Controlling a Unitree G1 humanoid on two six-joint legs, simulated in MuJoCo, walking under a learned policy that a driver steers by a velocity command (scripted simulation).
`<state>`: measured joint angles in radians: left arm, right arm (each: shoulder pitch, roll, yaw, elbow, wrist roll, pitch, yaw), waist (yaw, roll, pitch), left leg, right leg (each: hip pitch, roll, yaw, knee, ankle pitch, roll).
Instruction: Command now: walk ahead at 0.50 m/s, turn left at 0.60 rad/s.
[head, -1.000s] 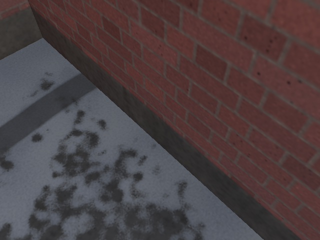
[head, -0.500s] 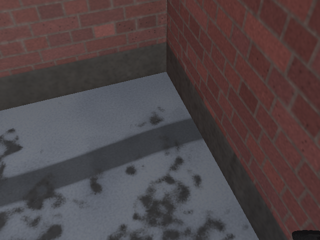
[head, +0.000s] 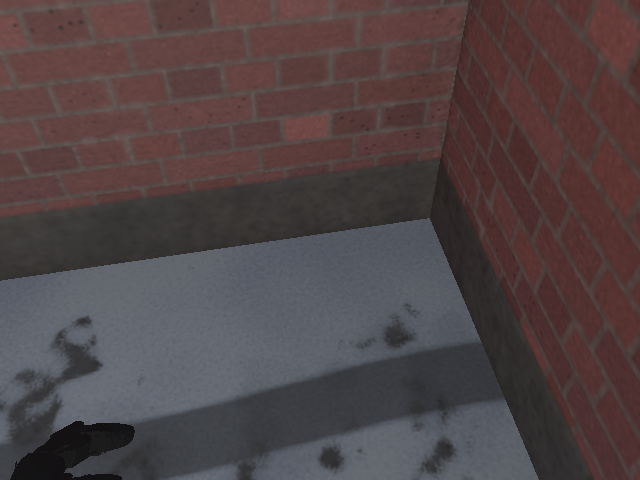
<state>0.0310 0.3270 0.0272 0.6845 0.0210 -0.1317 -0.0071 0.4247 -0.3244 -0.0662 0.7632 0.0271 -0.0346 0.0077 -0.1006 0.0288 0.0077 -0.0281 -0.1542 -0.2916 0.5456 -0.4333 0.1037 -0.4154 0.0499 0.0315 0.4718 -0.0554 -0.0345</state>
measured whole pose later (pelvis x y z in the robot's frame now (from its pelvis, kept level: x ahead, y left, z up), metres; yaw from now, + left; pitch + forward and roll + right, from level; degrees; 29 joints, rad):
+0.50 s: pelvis +0.28 +0.09 -0.01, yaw +19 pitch +1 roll -2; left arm 0.33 0.33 0.06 0.85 0.00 -0.06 0.01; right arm 0.06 -0.31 -0.06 0.59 0.03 -0.02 0.04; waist 0.06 0.01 0.09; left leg -0.54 -0.02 0.03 0.65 -0.13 0.10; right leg -0.01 -0.10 -0.14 0.76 -0.50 0.04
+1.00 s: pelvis +0.55 +0.19 +0.00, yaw +35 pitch +0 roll -1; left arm 0.08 0.32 0.02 0.76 0.04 -0.14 0.02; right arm 0.30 -0.34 -0.08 0.75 0.02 -0.03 -0.01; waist -0.04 0.02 0.06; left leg -0.16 -0.16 -0.26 0.85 -0.54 0.02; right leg -0.41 0.02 0.03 0.48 -0.08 0.01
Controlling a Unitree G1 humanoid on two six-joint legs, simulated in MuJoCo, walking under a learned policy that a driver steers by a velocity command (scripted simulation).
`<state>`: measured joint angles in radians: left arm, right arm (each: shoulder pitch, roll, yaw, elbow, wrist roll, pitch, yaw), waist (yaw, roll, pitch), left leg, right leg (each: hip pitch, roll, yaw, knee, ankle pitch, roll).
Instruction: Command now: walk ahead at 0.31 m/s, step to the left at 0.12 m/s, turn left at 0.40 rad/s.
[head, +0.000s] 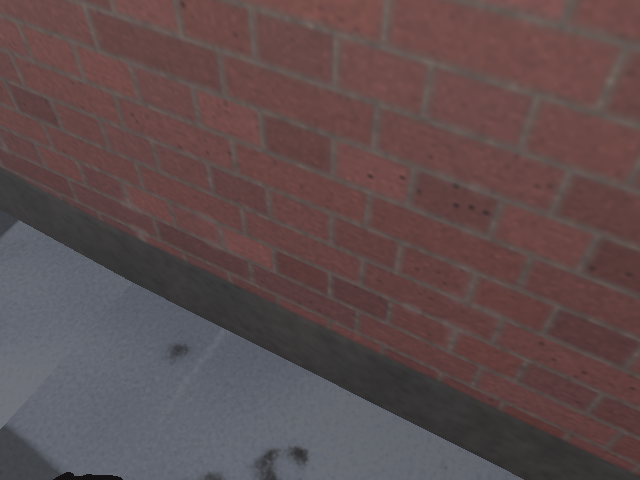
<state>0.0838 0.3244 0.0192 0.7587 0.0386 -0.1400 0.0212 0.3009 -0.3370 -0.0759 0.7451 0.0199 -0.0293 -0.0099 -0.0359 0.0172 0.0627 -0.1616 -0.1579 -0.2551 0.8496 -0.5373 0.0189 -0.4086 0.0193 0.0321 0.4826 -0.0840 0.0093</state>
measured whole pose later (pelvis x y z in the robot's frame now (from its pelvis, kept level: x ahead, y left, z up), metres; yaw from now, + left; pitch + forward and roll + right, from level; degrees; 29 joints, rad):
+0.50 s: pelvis +0.09 +0.05 +0.01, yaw +4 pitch -2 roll +0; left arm 0.19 0.26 -0.03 1.00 0.04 -0.07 0.04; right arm 0.09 -0.22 -0.01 0.71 0.01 0.05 -0.01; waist 0.06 -0.03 0.03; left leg -0.26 -0.05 -0.08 0.52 -0.22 0.01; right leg -0.19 -0.08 0.04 0.47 -0.24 0.09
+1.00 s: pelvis +0.09 +0.04 +0.01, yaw +19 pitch +1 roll -1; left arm 0.19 0.32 0.07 0.95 -0.01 -0.02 0.09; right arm 0.15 -0.32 -0.08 0.61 0.00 0.12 0.04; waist 0.00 0.03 0.04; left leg -0.47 0.02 -0.07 0.95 -0.37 -0.06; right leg -0.16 -0.13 -0.15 0.42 -0.26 0.06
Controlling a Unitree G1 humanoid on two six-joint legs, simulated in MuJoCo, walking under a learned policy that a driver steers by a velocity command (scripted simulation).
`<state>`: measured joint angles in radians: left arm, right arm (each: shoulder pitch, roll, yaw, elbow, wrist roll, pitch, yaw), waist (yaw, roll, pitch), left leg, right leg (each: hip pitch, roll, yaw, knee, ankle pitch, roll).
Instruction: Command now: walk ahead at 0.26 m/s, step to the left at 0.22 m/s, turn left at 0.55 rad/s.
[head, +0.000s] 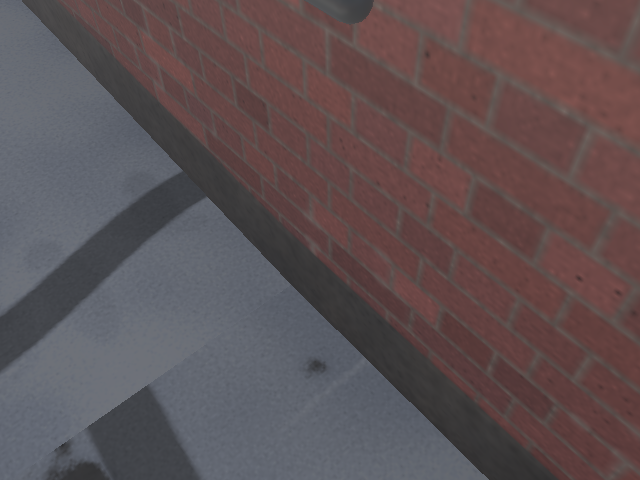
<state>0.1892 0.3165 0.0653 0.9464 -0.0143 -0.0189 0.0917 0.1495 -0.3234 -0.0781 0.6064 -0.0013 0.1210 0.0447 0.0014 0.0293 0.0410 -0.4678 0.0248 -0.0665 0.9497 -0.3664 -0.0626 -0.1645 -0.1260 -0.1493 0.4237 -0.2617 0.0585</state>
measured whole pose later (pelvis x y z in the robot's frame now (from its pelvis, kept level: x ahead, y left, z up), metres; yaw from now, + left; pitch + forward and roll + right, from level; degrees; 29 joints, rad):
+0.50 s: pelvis +0.13 +0.16 -0.01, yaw +16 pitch +1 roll +2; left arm 0.11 0.33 0.02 0.79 0.02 -0.10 0.01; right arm 0.39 -0.32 -0.09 0.68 0.02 -0.03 0.03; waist -0.08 -0.03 0.04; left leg -0.02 -0.19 -0.17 0.36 -0.32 0.11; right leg -0.47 -0.01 0.02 0.55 -0.11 0.00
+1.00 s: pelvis +0.31 +0.37 -0.03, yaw +35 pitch +0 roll -2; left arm 0.30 0.37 0.06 0.75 0.00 -0.03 0.02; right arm 0.17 -0.36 -0.07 0.58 0.03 -0.02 0.05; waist 0.04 -0.02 0.06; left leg -0.50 -0.01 0.01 0.73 -0.22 0.07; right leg -0.17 -0.16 -0.05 0.93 -0.52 0.06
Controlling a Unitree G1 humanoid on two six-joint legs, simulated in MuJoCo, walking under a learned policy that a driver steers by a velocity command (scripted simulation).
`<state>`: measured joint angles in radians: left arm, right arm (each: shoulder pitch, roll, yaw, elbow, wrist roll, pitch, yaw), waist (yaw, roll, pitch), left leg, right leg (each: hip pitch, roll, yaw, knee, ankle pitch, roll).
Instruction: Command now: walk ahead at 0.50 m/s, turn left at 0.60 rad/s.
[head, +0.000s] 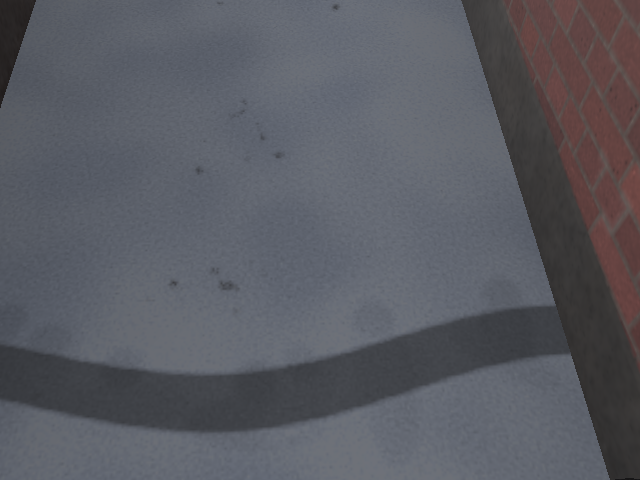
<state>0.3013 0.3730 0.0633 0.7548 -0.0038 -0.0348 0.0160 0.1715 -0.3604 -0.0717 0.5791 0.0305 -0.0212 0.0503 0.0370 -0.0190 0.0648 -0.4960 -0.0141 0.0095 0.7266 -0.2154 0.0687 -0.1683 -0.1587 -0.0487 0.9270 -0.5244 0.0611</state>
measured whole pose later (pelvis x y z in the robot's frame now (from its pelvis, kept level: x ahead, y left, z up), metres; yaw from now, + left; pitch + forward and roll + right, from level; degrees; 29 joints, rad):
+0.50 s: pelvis +0.29 +0.04 +0.02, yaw +16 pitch +3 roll -2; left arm -0.02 0.28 0.04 0.64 0.04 -0.11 -0.03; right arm 0.39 -0.31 -0.07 0.78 0.01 -0.02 -0.04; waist -0.07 0.00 0.05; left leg -0.09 -0.13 -0.27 0.73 -0.54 0.04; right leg -0.49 0.07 -0.01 0.43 -0.11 -0.05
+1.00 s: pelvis +0.39 +0.09 +0.03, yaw +15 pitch -1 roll -1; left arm 0.19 0.30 0.03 0.82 0.00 0.00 -0.01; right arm 0.15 -0.26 -0.02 0.76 -0.01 0.02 -0.06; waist 0.04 -0.02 0.05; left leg -0.22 -0.01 -0.01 0.53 -0.38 0.01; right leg -0.34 0.00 0.02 0.62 -0.32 0.02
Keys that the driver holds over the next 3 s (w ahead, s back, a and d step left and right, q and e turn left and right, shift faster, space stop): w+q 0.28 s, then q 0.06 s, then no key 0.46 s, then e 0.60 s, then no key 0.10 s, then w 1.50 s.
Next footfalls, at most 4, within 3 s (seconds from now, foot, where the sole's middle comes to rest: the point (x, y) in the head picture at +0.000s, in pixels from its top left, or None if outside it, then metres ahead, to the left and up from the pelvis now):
0.44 right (336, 450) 0.51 -0.02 -0.73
0.76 left None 0.40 0.20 -0.74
1.20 right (337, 457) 0.50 -0.02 -0.73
1.70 left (228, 450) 0.50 0.20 -0.73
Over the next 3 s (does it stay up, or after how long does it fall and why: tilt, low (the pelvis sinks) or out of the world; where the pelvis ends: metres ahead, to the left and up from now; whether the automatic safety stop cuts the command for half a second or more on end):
stays up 1.06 0.08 0.09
